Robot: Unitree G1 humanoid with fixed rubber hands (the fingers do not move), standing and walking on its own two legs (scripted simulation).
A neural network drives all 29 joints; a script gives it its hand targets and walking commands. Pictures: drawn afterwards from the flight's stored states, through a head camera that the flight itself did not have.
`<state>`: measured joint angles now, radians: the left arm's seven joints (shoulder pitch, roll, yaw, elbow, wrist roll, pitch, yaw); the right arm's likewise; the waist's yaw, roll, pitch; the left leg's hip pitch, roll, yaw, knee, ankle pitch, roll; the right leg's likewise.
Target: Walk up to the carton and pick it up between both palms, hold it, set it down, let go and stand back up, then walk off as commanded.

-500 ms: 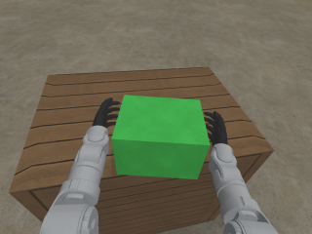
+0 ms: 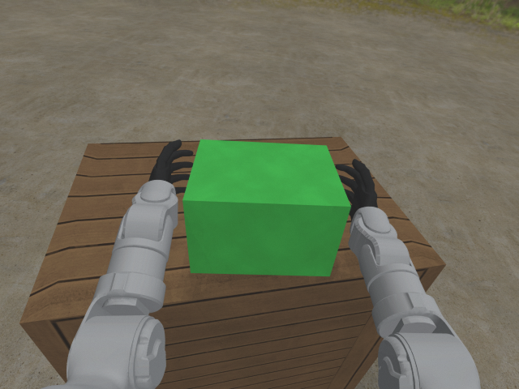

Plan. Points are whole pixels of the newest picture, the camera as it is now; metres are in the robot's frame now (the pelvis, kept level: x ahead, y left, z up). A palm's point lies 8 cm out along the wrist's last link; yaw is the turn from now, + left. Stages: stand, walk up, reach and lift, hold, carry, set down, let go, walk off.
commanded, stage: reach and lift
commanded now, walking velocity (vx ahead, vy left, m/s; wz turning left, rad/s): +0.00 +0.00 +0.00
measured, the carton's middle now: (262, 205) +0.41 +0.01 +0.12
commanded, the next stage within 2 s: hold in 1.44 s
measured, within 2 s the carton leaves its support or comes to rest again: neither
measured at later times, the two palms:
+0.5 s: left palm (161, 186) +0.38 +0.17 +0.17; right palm (364, 207) +0.38 -0.15 +0.16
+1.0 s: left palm (159, 180) +0.37 +0.18 +0.19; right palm (367, 198) +0.38 -0.15 +0.18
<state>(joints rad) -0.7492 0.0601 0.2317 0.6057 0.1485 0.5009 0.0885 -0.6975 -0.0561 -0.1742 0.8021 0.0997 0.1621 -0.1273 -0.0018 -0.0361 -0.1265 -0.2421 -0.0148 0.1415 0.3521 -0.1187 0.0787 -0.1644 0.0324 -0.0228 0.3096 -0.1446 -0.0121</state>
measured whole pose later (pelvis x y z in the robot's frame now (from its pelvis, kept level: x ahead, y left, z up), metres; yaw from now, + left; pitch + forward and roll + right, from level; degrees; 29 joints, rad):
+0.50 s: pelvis +0.00 +0.00 +0.00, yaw +0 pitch -1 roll -2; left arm -0.75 0.06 0.22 0.56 0.15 0.60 0.10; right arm -0.72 -0.06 -0.17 0.80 0.12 0.23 -0.12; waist 0.00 -0.03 -0.12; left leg -0.22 -0.01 0.14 0.35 -0.12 0.08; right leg -0.15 0.03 -0.02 0.31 -0.14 -0.01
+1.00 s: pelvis +0.00 +0.00 +0.00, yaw +0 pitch -1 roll -2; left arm -0.75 0.06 0.21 0.48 0.15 0.65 0.11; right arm -0.73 -0.08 -0.16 0.74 0.14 0.28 -0.12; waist 0.00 -0.03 -0.12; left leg -0.22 -0.01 0.14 0.35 -0.12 0.08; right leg -0.14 0.03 -0.02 0.31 -0.14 -0.01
